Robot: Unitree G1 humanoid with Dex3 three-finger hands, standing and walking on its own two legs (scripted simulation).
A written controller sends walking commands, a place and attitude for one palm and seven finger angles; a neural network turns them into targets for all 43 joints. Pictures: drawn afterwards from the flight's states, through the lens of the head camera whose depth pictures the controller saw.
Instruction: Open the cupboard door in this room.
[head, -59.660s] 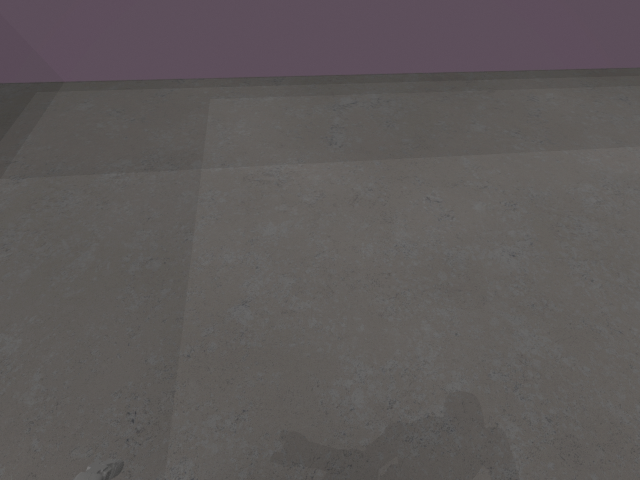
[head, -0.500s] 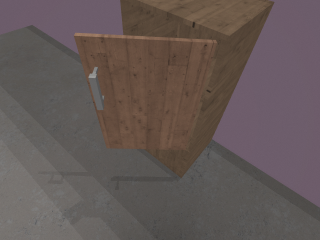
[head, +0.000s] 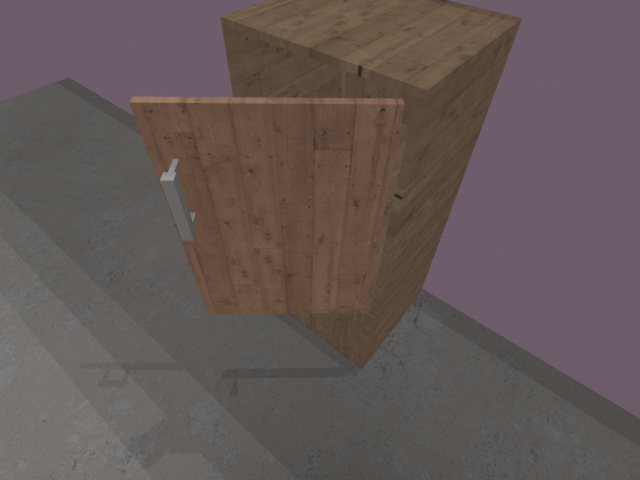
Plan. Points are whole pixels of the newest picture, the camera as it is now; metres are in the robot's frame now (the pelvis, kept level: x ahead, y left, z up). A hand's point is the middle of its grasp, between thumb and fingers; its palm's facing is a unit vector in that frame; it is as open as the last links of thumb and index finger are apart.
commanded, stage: come to a stop and stand still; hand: left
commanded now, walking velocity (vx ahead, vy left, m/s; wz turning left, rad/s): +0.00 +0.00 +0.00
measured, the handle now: (182, 200) +0.54 +0.27 +0.02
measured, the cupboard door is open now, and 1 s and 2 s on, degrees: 40 40 40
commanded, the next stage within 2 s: look again from close up in 0.44 s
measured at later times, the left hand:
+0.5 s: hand out of the picture -0.03 +0.15 -0.18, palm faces +0.05 -0.98 -0.17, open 7.4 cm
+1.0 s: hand out of the picture +0.04 +0.22 -0.17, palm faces +0.06 -0.97 -0.25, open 7.4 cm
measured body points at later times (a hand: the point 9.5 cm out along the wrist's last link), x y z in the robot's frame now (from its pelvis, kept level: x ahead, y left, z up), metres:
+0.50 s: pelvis -0.01 -0.01 +0.00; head +0.00 -0.01 +0.45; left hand -0.03 +0.20 -0.16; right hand -0.01 -0.23 -0.16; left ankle -0.03 +0.10 -0.74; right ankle +0.01 -0.09 -0.74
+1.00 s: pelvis -0.02 +0.02 +0.00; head -0.04 +0.03 +0.45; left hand +0.04 +0.27 -0.15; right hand +0.03 -0.22 -0.15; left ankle -0.03 +0.10 -0.74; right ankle +0.01 -0.09 -0.74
